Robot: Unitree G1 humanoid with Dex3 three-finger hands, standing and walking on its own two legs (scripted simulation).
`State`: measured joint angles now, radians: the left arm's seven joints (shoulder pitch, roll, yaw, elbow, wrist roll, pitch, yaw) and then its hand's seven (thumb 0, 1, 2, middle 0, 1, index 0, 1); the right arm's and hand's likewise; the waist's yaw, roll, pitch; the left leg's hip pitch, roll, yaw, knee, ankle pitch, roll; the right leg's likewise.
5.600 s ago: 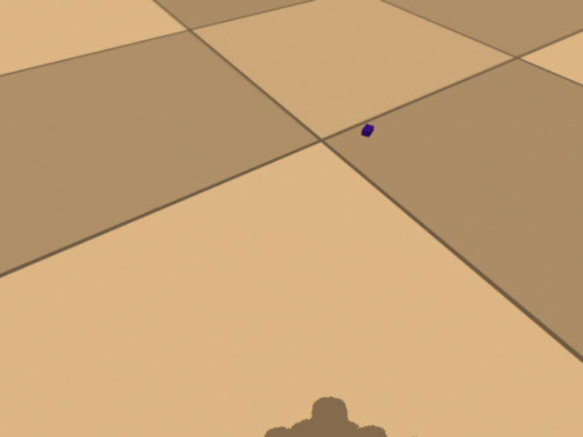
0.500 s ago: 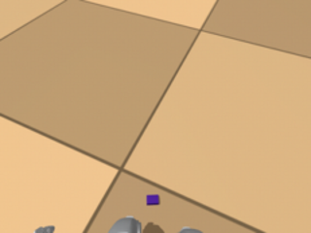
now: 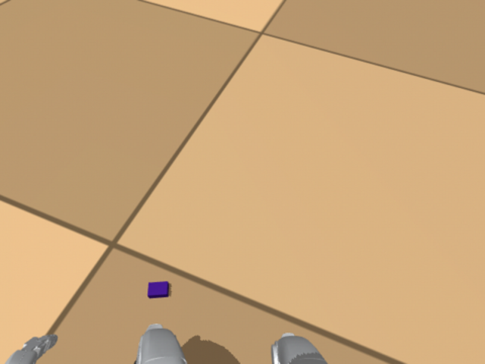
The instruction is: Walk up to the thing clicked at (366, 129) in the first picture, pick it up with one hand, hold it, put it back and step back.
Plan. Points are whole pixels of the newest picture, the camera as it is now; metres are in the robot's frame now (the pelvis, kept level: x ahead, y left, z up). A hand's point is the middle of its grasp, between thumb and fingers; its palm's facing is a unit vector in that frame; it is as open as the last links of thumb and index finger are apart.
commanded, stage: walk up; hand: left
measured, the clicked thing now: (158, 289) +0.44 +0.27 -0.69
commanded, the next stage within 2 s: none
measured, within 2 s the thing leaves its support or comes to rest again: neither
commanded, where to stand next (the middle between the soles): +0.10 -0.03 m, yaw +5 degrees
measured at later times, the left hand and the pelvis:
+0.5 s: hand out of the picture -0.01 +0.21 -0.08, palm faces +0.16 -0.90 -0.41, open 7.4 cm; pelvis -0.01 -0.07 +0.05, yaw +8 degrees
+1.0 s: hand out of the picture +0.08 +0.21 -0.09, palm faces +0.13 -0.93 -0.33, open 7.4 cm; pelvis +0.01 -0.05 +0.06, yaw +9 degrees
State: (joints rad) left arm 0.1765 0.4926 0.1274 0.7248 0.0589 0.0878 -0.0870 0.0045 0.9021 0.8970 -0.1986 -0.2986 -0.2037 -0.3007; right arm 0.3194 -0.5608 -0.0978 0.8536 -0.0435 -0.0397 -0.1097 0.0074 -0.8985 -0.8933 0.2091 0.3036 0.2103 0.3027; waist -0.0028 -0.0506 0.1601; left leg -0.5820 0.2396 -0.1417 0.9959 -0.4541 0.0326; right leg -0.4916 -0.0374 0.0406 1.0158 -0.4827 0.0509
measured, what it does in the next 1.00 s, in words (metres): steps on the spot: left foot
